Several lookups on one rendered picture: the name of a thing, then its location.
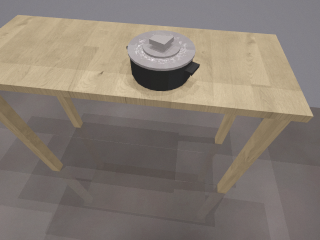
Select knob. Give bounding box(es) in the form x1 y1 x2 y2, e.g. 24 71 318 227
149 31 174 49

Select lid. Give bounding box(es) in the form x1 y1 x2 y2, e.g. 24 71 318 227
127 30 196 71

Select pot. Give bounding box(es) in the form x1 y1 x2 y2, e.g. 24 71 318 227
126 46 200 91

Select table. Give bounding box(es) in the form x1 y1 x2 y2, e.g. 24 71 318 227
0 15 314 194

